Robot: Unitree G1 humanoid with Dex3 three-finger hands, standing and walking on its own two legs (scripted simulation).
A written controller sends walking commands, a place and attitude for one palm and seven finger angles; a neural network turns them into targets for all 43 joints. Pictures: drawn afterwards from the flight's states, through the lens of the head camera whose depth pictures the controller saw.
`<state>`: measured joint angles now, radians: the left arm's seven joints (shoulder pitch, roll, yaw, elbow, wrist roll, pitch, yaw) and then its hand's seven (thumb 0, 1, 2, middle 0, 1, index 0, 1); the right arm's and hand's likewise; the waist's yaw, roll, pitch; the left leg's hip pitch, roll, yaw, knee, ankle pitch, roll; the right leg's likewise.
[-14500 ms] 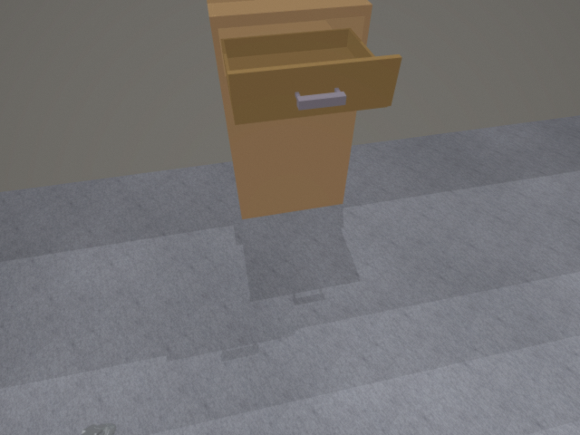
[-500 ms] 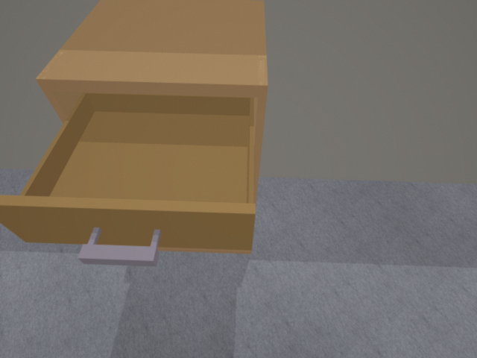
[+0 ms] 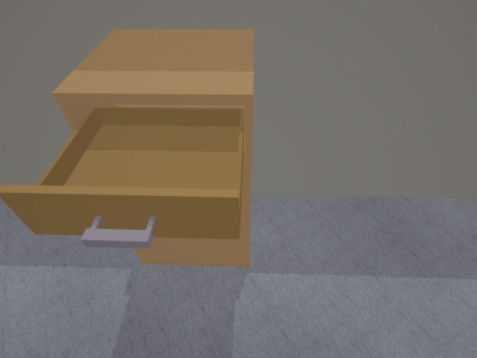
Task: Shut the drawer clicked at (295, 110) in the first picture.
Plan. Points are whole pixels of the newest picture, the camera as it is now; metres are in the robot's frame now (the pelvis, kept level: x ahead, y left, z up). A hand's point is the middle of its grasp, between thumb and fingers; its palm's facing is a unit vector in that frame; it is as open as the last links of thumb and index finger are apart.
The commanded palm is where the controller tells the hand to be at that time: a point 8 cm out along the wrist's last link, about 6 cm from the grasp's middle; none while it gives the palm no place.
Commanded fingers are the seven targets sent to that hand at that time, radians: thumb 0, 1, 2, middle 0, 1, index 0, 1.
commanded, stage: come to a stop and stand still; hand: left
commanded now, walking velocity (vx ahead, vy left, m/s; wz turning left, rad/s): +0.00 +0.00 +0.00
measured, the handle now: (121, 229) +0.34 +0.25 +0.01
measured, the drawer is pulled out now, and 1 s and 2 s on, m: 0.30 0.30 0.29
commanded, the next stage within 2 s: look again from close up in 0.16 s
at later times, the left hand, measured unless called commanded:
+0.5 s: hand out of the picture +0.00 +0.17 -0.17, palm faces +0.02 -0.99 -0.16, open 7.4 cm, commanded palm none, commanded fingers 0.00 0.90 0.90 -0.20 -0.30 -0.20 -0.30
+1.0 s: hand (120, 340) +0.17 +0.21 -0.06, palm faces +0.25 -0.95 -0.19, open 7.1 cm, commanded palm +0.12 +0.24 -0.05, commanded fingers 0.00 0.90 0.90 -0.38 -0.50 -0.38 -0.50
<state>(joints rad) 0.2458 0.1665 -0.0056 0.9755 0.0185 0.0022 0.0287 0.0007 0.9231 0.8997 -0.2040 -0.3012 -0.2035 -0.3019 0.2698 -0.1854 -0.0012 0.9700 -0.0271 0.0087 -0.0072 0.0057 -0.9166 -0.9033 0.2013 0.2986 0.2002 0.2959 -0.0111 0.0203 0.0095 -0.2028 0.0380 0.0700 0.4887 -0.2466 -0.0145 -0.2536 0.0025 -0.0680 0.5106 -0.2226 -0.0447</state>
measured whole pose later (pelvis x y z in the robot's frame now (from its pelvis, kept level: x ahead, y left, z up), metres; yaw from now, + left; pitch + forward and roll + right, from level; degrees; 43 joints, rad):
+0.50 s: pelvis +0.02 +0.01 +0.01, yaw +0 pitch -1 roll +1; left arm 0.30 0.13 -0.02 1.12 0.01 -0.02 0.03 0.00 0.91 0.90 -0.20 -0.30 -0.20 -0.30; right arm 0.36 -0.11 0.03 1.15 -0.01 -0.01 -0.02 0.01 -0.91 -0.90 0.20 0.30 0.20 0.30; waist 0.00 -0.01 0.05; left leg -0.18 0.02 0.07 0.43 -0.23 0.00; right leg -0.23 -0.01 -0.07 0.45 -0.21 -0.03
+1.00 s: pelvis +0.03 +0.02 +0.00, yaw +3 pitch +0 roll +0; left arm 0.51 0.18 0.01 0.21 -0.14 -0.05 0.12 0.04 0.96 0.90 -0.24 -0.34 -0.24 -0.34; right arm 0.33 -0.23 -0.01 0.86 0.03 -0.25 -0.07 0.02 -0.93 -0.90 0.21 0.30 0.20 0.30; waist -0.02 0.03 -0.02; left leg -0.24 0.00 0.04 0.54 -0.31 0.01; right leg -0.27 -0.04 -0.09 0.55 -0.29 -0.01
